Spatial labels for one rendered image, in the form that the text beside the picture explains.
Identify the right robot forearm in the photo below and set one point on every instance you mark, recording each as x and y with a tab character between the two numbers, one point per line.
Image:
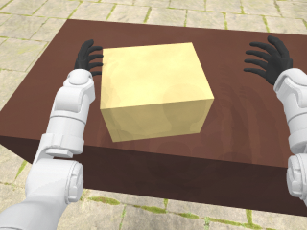
291	89

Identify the robot left hand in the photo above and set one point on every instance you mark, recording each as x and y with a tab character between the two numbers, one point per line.
82	61

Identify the carton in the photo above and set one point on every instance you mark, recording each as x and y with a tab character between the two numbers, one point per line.
153	91

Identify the robot right upper arm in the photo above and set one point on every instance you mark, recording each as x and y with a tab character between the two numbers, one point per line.
296	176

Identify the pedestal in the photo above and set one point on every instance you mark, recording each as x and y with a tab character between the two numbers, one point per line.
240	157

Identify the left robot forearm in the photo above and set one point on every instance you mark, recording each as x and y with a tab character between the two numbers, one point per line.
64	134

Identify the robot left upper arm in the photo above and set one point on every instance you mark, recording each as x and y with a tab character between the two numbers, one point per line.
52	186

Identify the robot right hand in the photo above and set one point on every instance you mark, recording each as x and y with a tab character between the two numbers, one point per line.
278	59

